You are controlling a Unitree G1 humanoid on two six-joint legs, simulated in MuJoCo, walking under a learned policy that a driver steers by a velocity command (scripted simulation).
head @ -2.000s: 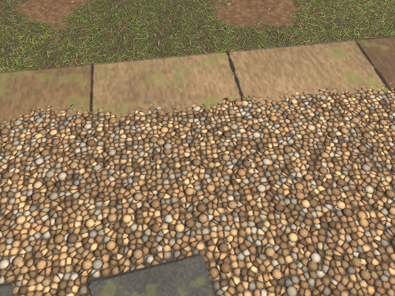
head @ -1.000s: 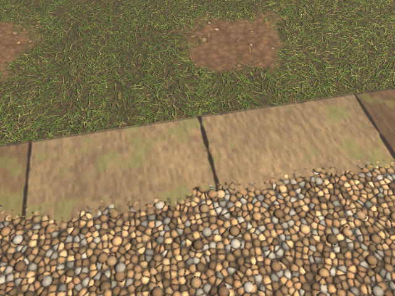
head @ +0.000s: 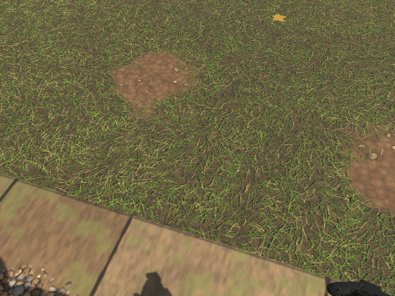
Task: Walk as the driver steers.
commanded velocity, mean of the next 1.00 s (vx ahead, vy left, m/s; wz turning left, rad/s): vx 0.50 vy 0.00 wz -0.47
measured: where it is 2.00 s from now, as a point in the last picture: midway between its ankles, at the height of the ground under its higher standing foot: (312, 174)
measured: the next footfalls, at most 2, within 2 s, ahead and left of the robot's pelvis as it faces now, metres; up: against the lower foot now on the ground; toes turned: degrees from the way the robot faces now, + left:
right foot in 0.46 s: +0.42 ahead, -0.18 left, +0.00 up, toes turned -15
left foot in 0.84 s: +0.59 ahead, -0.02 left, +0.00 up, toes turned -30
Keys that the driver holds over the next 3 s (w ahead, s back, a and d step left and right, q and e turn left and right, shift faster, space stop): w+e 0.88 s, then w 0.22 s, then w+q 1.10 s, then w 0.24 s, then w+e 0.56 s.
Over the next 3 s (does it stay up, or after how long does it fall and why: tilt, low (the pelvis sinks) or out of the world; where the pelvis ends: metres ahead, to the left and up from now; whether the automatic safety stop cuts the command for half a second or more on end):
stays up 1.60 -0.37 -0.15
